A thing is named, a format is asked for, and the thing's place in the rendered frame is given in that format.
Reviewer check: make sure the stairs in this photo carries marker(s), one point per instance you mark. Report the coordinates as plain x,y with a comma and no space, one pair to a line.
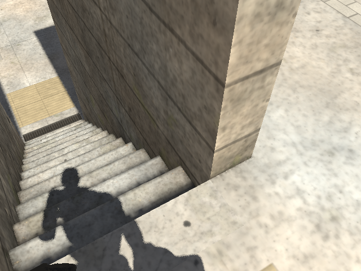
80,183

